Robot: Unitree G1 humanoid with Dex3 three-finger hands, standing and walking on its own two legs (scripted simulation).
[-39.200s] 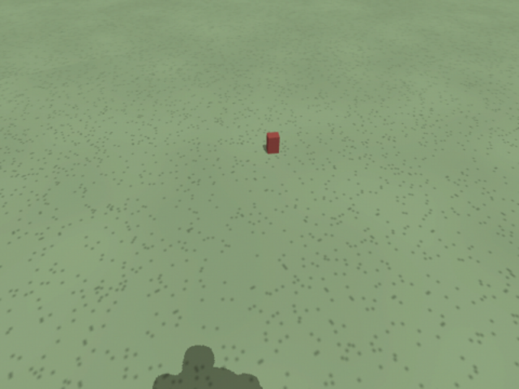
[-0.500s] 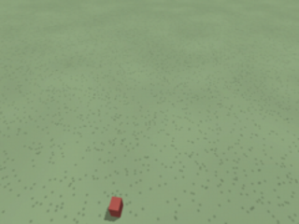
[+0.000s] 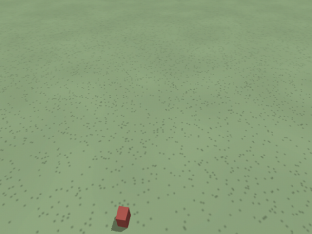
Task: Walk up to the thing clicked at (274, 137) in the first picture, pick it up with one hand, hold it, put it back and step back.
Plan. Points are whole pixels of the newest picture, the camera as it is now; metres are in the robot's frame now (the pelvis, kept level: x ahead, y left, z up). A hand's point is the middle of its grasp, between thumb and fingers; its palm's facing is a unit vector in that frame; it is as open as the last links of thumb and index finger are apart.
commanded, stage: stand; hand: left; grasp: from above
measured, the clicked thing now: (123, 216) +0.45 +0.22 -0.72
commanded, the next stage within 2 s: step back in 1.50 s
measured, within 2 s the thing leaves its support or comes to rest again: neither
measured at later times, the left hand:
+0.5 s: hand out of the picture +0.08 +0.23 -0.16, palm faces +0.01 -0.94 -0.33, open 7.3 cm
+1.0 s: hand out of the picture +0.09 +0.23 -0.15, palm faces +0.00 -0.94 -0.34, open 7.3 cm
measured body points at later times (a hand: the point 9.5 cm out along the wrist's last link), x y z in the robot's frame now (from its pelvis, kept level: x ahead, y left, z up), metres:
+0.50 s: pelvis +0.01 -0.01 +0.00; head +0.01 -0.02 +0.45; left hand +0.08 +0.28 -0.13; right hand +0.08 -0.30 -0.14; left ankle +0.04 +0.12 -0.74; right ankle +0.01 -0.14 -0.74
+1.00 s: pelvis +0.02 -0.02 +0.00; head +0.02 -0.02 +0.45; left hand +0.09 +0.28 -0.13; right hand +0.09 -0.31 -0.13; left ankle +0.04 +0.12 -0.74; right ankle +0.01 -0.14 -0.74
